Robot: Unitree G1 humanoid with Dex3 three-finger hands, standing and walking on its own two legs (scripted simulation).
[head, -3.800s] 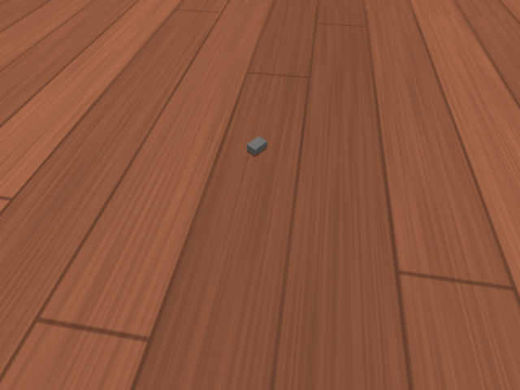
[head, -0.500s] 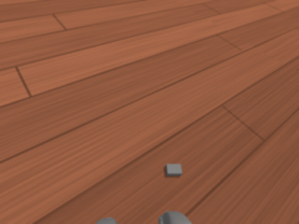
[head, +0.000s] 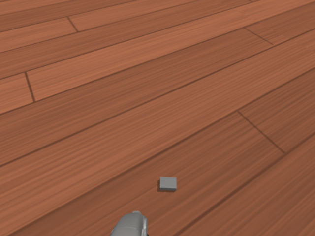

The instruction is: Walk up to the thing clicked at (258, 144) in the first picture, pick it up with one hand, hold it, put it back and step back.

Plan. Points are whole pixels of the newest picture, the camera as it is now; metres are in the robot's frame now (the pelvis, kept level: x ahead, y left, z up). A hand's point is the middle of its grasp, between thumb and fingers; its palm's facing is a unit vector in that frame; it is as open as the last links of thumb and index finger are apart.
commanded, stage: walk up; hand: left
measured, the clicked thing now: (168, 183) +0.49 -0.02 -0.73
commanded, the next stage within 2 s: none
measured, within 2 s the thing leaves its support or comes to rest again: neither
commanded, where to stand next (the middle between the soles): +0.17 -0.33 m, yaw +3 degrees
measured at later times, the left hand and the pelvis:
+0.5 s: hand (134, 222) +0.17 +0.10 -0.16, palm faces -0.09 -0.92 -0.39, open 7.4 cm; pelvis +0.05 -0.21 -0.03, yaw -2 degrees
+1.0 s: hand out of the picture +0.15 -0.11 -0.17, palm faces +0.00 -0.96 -0.30, open 7.4 cm; pelvis +0.09 -0.36 -0.01, yaw +0 degrees
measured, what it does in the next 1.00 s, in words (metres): steps to the right: left foot, then right foot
